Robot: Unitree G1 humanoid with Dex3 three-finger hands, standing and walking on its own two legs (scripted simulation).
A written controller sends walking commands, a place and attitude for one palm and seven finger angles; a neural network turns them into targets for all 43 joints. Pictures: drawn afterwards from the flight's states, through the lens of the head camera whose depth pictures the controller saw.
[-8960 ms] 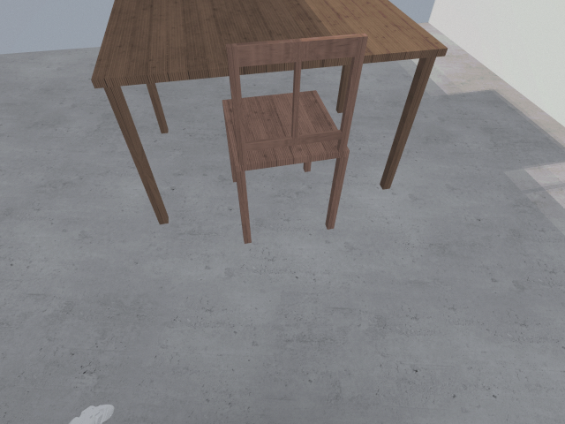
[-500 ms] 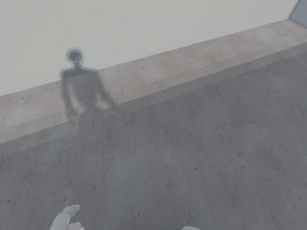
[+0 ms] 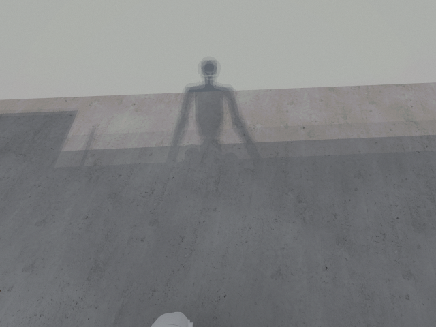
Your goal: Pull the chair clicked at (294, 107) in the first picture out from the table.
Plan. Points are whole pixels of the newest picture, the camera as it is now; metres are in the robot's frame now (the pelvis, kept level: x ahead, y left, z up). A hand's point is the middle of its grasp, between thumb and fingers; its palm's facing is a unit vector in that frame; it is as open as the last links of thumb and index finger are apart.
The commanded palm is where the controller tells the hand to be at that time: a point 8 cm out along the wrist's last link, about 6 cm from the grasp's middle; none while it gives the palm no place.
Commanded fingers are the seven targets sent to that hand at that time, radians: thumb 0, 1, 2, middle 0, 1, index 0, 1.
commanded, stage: turn to face it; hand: left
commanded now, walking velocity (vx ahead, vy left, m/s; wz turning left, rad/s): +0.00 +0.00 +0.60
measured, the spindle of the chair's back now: out of the picture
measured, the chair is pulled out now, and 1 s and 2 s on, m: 0.00 0.00 0.00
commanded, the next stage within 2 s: none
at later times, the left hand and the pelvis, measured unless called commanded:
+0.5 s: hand out of the picture +0.05 +0.26 -0.15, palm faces +0.29 -0.92 -0.27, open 7.4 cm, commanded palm none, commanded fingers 0.00 0.90 0.90 -0.20 -0.30 -0.20 -0.30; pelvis -0.01 +0.02 +0.00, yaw +16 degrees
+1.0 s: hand out of the picture -0.09 +0.18 -0.16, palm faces +0.58 -0.77 -0.26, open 7.4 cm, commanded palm none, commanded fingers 0.00 0.90 0.90 -0.20 -0.30 -0.20 -0.30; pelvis -0.02 -0.01 +0.00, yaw +36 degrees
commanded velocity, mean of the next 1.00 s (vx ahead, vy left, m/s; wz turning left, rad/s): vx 0.00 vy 0.00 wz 0.60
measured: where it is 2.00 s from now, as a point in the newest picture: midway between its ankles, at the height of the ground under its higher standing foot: outside the picture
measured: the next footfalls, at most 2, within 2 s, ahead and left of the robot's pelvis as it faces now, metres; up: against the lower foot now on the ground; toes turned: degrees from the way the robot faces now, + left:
left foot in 0.08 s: +0.04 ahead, +0.13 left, +0.00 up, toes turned +9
right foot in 0.60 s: +0.07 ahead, -0.10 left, +0.00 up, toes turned +20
